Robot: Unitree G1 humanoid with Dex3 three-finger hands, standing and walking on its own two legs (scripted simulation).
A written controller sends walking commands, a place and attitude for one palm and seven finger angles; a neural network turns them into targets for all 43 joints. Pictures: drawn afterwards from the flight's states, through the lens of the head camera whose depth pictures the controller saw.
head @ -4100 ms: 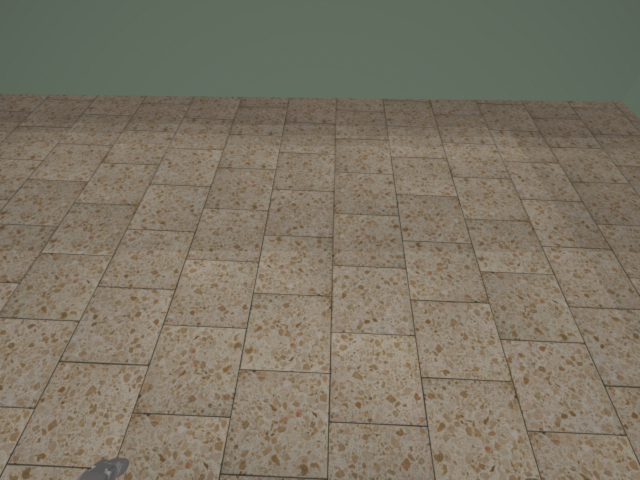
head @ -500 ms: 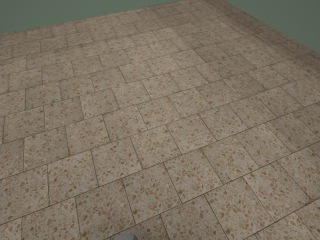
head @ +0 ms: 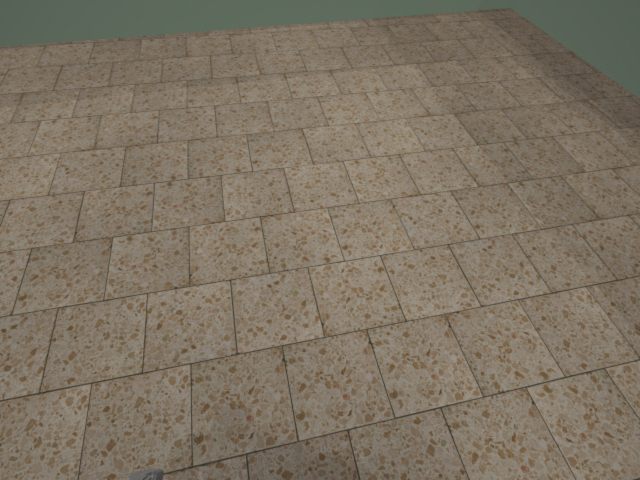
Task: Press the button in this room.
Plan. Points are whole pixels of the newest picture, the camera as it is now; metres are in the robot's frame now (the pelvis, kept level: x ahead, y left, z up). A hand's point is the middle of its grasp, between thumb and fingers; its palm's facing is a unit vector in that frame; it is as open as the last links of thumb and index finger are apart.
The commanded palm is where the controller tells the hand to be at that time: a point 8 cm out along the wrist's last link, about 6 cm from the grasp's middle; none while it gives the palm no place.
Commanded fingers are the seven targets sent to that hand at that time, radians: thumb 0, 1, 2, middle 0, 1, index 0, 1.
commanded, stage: turn or walk to find it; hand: left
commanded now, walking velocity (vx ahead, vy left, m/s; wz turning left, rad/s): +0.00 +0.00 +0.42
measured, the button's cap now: out of the picture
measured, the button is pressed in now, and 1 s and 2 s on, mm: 0 0 0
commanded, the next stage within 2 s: none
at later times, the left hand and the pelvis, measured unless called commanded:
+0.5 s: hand out of the picture -0.03 +0.18 -0.17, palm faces +0.25 -0.94 -0.24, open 7.4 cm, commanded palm none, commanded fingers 0.00 0.90 0.90 -0.20 -0.30 -0.20 -0.30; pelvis -0.03 -0.02 -0.01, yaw +14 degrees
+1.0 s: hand out of the picture -0.05 +0.21 -0.16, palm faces +0.42 -0.87 -0.27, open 7.4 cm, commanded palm none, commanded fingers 0.00 0.90 0.90 -0.20 -0.30 -0.20 -0.30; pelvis -0.06 -0.01 -0.01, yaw +25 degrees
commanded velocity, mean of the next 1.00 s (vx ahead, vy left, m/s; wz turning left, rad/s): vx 0.00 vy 0.00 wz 0.42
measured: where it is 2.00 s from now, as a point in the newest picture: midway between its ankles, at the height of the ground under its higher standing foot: outside the picture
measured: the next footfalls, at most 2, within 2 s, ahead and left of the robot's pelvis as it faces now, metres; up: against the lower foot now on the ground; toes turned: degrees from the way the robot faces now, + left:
right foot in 0.14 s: +0.03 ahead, -0.14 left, +0.00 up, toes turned +2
left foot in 0.56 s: -0.03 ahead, +0.12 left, +0.00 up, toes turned +20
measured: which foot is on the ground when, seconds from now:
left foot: down 0.00-0.14, up 0.16-0.54, down 0.56-1.00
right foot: up 0.00-0.12, down 0.14-0.56, up 0.58-1.00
